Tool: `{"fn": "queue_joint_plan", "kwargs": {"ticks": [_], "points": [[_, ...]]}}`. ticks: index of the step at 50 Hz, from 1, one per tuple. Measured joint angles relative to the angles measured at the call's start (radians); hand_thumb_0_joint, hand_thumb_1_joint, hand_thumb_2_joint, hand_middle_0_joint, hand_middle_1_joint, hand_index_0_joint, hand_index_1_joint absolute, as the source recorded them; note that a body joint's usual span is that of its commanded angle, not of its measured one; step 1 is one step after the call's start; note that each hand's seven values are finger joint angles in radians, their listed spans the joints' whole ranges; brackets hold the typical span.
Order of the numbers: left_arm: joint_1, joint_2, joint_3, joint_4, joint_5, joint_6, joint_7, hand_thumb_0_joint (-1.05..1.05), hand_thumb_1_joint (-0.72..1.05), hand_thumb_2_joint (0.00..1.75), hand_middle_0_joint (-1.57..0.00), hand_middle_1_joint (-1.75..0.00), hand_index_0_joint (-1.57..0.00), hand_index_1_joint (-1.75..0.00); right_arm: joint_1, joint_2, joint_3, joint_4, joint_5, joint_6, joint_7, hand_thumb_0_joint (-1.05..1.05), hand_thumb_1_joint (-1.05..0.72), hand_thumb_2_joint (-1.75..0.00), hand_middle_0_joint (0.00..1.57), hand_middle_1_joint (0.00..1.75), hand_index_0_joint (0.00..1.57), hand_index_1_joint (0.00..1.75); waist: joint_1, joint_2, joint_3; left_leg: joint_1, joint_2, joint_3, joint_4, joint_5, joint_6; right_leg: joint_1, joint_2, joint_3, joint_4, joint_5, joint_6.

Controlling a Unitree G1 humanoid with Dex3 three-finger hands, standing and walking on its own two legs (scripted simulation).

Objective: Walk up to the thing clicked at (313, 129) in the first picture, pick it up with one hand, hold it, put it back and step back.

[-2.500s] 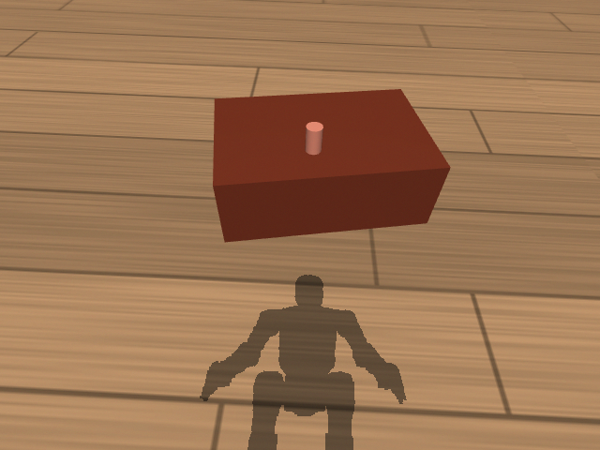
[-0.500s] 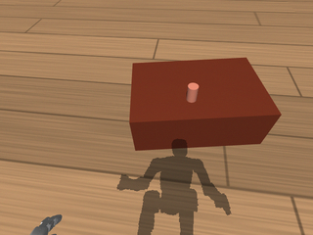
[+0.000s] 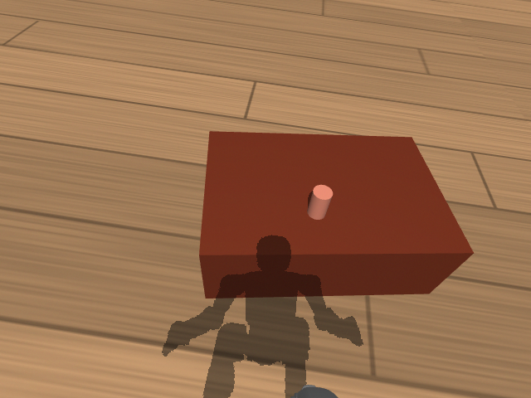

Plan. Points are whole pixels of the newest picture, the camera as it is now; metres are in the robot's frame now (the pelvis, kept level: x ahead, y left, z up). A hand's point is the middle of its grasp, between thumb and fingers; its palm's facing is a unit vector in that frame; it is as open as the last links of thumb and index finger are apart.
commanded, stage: walk up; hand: right
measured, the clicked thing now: (319, 202) +0.79 -0.22 -0.38
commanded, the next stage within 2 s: stand in 1.96 s
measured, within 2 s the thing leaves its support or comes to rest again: neither
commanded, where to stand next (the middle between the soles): +0.29 -0.02 m, yaw +2 degrees
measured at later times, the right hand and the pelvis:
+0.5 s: hand (420, 339) +0.26 -0.30 -0.14, palm faces -0.09 +0.92 -0.38, open 7.4 cm; pelvis +0.17 -0.03 -0.01, yaw +1 degrees
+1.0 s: hand (402, 318) +0.31 -0.29 -0.16, palm faces -0.03 +0.94 -0.33, open 7.4 cm; pelvis +0.22 -0.03 -0.01, yaw +0 degrees
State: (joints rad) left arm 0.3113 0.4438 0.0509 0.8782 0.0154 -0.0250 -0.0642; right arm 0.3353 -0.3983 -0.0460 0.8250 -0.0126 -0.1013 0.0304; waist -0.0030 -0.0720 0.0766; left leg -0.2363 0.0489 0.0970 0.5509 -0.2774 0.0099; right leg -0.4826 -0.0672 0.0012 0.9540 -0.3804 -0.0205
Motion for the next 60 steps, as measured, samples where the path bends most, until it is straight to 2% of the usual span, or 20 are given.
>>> {"fn": "queue_joint_plan", "kwargs": {"ticks": [4,7,8,9,12,14,19,23,26,28,31,33,37,39,40,41,43,44,46,60], "points": [[-0.024,-0.009,0.005,-0.011,0.003,-0.001,-0.017,0.01,0.90,0.90,-0.20,-0.30,-0.20,-0.30,0.021,-0.020,-0.001,0.001,0.000,0.008,0.004,0.01,-0.90,-0.90,0.20,0.30,0.21,0.30,-0.011,0.029,0.006,0.047,0.015,-0.004,0.000,-0.046,-0.017,0.007,-0.026,-0.008,-0.184,0.086,0.000],[-0.032,-0.010,0.011,-0.019,0.006,-0.016,-0.018,0.01,0.90,0.90,-0.20,-0.30,-0.20,-0.30,0.036,-0.037,-0.006,0.002,0.002,0.023,0.004,0.01,-0.90,-0.90,0.20,0.30,0.21,0.30,-0.015,0.056,-0.003,0.058,0.035,-0.012,0.067,-0.119,-0.035,0.068,-0.014,-0.030,-0.305,0.136,-0.008],[-0.034,-0.011,0.014,-0.023,0.007,-0.026,-0.014,0.01,0.90,0.90,-0.20,-0.30,-0.20,-0.30,0.040,-0.044,-0.008,0.003,0.004,0.029,0.002,0.01,-0.90,-0.90,0.20,0.30,0.21,0.30,-0.014,0.075,-0.004,0.048,0.052,-0.024,0.125,-0.157,-0.024,0.087,0.002,-0.039,-0.317,0.173,0.000],[-0.039,-0.016,0.018,-0.029,0.009,-0.037,-0.008,0.01,0.90,0.90,-0.20,-0.30,-0.20,-0.30,0.037,-0.047,-0.011,0.011,0.005,0.038,-0.002,0.01,-0.90,-0.90,0.20,0.30,0.21,0.30,-0.013,0.097,0.000,0.019,0.067,-0.048,0.220,-0.170,-0.003,0.091,0.017,-0.054,-0.286,0.158,0.009],[-0.036,-0.030,0.011,-0.047,-0.001,-0.053,0.004,0.00,0.90,0.90,-0.20,-0.30,-0.20,-0.30,0.003,-0.041,-0.009,0.041,0.007,0.066,-0.011,0.01,-0.90,-0.90,0.20,0.30,0.21,0.30,0.007,0.110,0.000,-0.101,0.017,-0.101,0.506,-0.203,0.016,0.114,0.022,-0.060,-0.251,0.097,0.004],[-0.028,-0.043,-0.001,-0.051,-0.007,-0.054,0.011,0.00,0.90,0.90,-0.20,-0.30,-0.20,-0.30,-0.019,-0.041,-0.007,0.044,0.012,0.064,-0.008,0.01,-0.91,-0.90,0.20,0.30,0.21,0.30,0.016,0.121,-0.001,-0.166,0.006,-0.096,0.553,-0.171,0.018,0.151,0.024,-0.063,-0.289,0.096,-0.001],[0.011,-0.043,-0.013,-0.056,0.000,-0.055,0.016,0.00,0.90,0.90,-0.21,-0.30,-0.20,-0.30,-0.052,-0.032,-0.012,0.027,0.004,0.054,0.018,0.01,-0.91,-0.90,0.20,0.30,0.21,0.30,0.033,0.123,-0.006,-0.248,0.023,-0.072,0.374,-0.102,0.004,0.218,0.031,-0.068,-0.366,0.092,-0.005],[0.033,-0.021,-0.016,-0.056,0.002,-0.048,0.025,0.00,0.90,0.90,-0.21,-0.30,-0.20,-0.30,-0.069,-0.020,-0.013,0.028,-0.001,0.052,0.022,0.01,-0.91,-0.90,0.20,0.30,0.21,0.30,0.047,0.097,-0.002,-0.232,0.021,-0.060,0.191,-0.017,0.001,0.247,0.023,-0.069,-0.355,0.049,0.011],[0.037,-0.008,-0.025,-0.048,-0.006,-0.032,0.038,0.01,0.90,0.90,-0.21,-0.30,-0.20,-0.30,-0.078,-0.019,-0.015,0.030,-0.002,0.040,0.008,0.01,-0.91,-0.90,0.20,0.30,0.21,0.30,0.043,0.076,0.002,-0.171,-0.005,-0.049,0.066,0.105,0.009,0.238,0.004,-0.067,-0.265,-0.027,0.032],[0.013,-0.011,-0.027,-0.031,-0.013,-0.011,0.050,0.01,0.90,0.90,-0.21,-0.30,-0.20,-0.30,-0.095,-0.009,-0.013,0.032,-0.003,0.037,-0.002,0.01,-0.91,-0.90,0.20,0.30,0.21,0.30,0.040,0.052,0.019,-0.174,-0.022,-0.037,0.113,0.070,0.010,0.195,-0.008,-0.037,-0.140,-0.075,0.014],[-0.019,-0.016,-0.035,-0.011,-0.013,0.011,0.062,0.01,0.90,0.90,-0.20,-0.30,-0.20,-0.30,-0.112,0.010,0.000,0.024,0.006,0.041,-0.009,0.01,-0.91,-0.90,0.20,0.30,0.21,0.30,0.029,0.041,0.030,-0.159,-0.016,-0.038,0.118,0.043,0.014,0.118,0.028,0.000,0.029,-0.155,-0.006],[-0.036,-0.018,-0.036,-0.002,-0.015,0.011,0.063,0.01,0.90,0.90,-0.20,-0.30,-0.20,-0.30,-0.117,0.019,0.011,0.023,0.007,0.043,-0.014,0.01,-0.90,-0.90,0.20,0.30,0.21,0.30,0.023,0.033,0.030,-0.144,-0.015,-0.036,0.098,0.044,0.012,0.088,0.029,-0.001,0.034,-0.140,-0.011],[-0.057,-0.031,-0.032,0.020,-0.013,0.002,0.062,0.01,0.90,0.90,-0.20,-0.30,-0.20,-0.30,-0.134,0.013,0.022,0.032,0.001,0.056,-0.020,0.01,-0.90,-0.90,0.20,0.30,0.21,0.30,0.013,0.041,0.027,-0.141,-0.009,-0.035,0.105,0.030,0.004,0.097,0.019,-0.017,-0.120,-0.071,-0.006],[-0.061,-0.036,-0.029,0.035,-0.008,-0.005,0.064,0.00,0.90,0.90,-0.20,-0.30,-0.20,-0.30,-0.144,0.006,0.025,0.040,0.006,0.069,-0.021,0.01,-0.90,-0.90,0.20,0.30,0.21,0.30,0.013,0.052,0.023,-0.152,0.000,-0.036,0.144,0.004,-0.005,0.137,0.026,-0.025,-0.238,0.021,-0.005],[-0.068,-0.044,-0.026,0.047,-0.002,-0.007,0.068,0.00,0.90,0.90,-0.20,-0.30,-0.20,-0.30,-0.153,0.003,0.025,0.049,0.011,0.076,-0.023,0.01,-0.90,-0.90,0.20,0.30,0.21,0.30,0.014,0.069,0.025,-0.158,0.012,-0.043,0.169,-0.011,-0.012,0.147,0.037,-0.030,-0.253,0.053,0.009],[-0.072,-0.051,-0.027,0.058,0.003,-0.009,0.070,0.00,0.90,0.90,-0.20,-0.30,-0.20,-0.30,-0.161,0.003,0.024,0.061,0.016,0.086,-0.025,0.01,-0.90,-0.90,0.20,0.30,0.21,0.30,0.012,0.084,0.023,-0.160,0.019,-0.053,0.182,-0.022,-0.013,0.151,0.046,-0.036,-0.251,0.052,0.017],[-0.081,-0.056,-0.035,0.077,0.006,-0.007,0.067,0.00,0.90,0.90,-0.20,-0.30,-0.20,-0.30,-0.174,0.011,0.024,0.088,0.021,0.100,-0.028,0.01,-0.90,-0.90,0.20,0.30,0.21,0.30,0.015,0.083,0.016,-0.153,0.001,-0.062,0.188,-0.094,-0.007,0.150,0.039,-0.031,-0.241,0.038,0.020],[-0.089,-0.059,-0.039,0.086,0.005,-0.006,0.066,0.00,0.90,0.90,-0.20,-0.30,-0.20,-0.30,-0.179,0.012,0.025,0.101,0.023,0.101,-0.027,0.01,-0.90,-0.90,0.20,0.30,0.21,0.30,0.016,0.083,0.015,-0.142,-0.008,-0.064,0.172,-0.082,-0.005,0.154,0.034,-0.028,-0.242,0.035,0.022],[-0.108,-0.068,-0.047,0.102,0.001,-0.003,0.065,0.01,0.90,0.90,-0.21,-0.30,-0.20,-0.30,-0.188,0.012,0.027,0.128,0.025,0.096,-0.025,0.01,-0.90,-0.90,0.20,0.30,0.21,0.30,0.013,0.091,0.016,-0.118,-0.013,-0.063,0.122,0.015,-0.013,0.166,0.031,-0.027,-0.253,0.036,0.028],[-0.259,-0.081,-0.058,0.196,-0.018,0.005,0.061,0.01,0.90,0.90,-0.21,-0.30,-0.20,-0.30,-0.240,0.042,0.055,0.297,0.018,0.090,-0.016,0.01,-0.90,-0.90,0.20,0.30,0.21,0.30,0.001,0.076,-0.008,0.001,-0.017,-0.061,-0.076,0.083,-0.018,0.294,0.033,-0.033,-0.475,0.136,0.038]]}}
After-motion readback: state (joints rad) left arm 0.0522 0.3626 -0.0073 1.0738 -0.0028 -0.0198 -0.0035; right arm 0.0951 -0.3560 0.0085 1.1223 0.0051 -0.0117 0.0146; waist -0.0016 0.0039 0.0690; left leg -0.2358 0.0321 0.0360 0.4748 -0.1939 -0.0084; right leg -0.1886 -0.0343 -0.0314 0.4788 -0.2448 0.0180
